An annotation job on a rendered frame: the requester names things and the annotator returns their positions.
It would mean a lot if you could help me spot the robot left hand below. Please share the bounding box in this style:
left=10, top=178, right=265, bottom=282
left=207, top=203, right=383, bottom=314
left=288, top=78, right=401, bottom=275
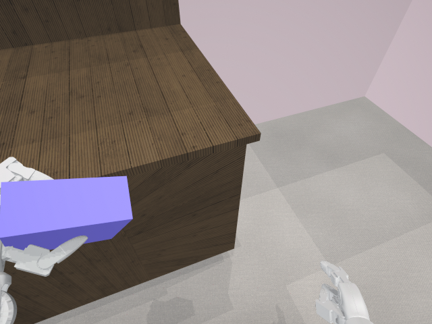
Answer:
left=0, top=157, right=88, bottom=277

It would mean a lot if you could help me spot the sponge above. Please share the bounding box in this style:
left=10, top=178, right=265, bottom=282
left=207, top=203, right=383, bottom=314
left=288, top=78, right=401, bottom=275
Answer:
left=0, top=176, right=133, bottom=250

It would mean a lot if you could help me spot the robot left forearm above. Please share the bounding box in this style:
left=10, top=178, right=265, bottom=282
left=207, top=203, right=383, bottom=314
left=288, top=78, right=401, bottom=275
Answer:
left=0, top=271, right=17, bottom=324

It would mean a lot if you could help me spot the robot right hand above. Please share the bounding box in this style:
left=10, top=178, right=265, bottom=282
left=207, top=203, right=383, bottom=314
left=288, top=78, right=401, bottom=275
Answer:
left=315, top=261, right=370, bottom=324

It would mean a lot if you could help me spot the table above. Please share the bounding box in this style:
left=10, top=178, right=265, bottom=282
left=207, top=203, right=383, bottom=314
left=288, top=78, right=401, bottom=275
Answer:
left=0, top=0, right=261, bottom=324

